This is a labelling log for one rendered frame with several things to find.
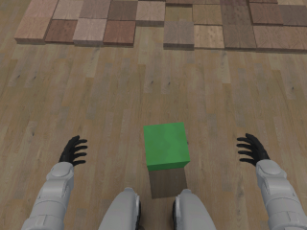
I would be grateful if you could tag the robot thigh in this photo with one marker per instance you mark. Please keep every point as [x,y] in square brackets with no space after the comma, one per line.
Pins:
[122,210]
[192,213]

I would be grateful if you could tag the robot right hand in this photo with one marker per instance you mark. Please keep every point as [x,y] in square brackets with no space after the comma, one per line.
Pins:
[257,152]

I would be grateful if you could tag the left robot thigh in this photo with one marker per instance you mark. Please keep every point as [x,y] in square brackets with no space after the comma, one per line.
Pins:
[122,210]

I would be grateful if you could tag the robot left hand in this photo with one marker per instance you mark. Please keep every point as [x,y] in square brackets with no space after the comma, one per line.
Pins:
[68,154]

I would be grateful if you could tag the carton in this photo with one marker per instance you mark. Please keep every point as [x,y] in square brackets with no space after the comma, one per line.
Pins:
[166,146]

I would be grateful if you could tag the right robot thigh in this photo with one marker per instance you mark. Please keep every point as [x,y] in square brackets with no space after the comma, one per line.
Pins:
[192,213]

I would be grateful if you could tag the left robot forearm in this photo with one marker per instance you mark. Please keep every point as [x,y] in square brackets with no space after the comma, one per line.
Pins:
[52,200]

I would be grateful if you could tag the right robot forearm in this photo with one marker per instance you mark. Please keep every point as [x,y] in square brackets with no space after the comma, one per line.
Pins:
[281,202]

